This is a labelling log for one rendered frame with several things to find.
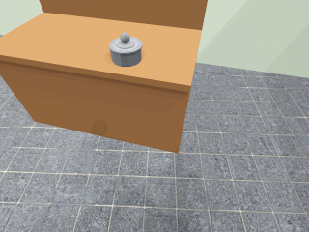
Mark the knob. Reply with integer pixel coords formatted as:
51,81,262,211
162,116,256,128
120,32,130,44

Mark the table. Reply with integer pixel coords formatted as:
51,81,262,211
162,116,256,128
0,0,208,154

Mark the lid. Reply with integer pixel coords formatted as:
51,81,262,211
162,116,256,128
109,37,143,55

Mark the pot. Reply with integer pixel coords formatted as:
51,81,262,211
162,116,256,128
110,49,142,67

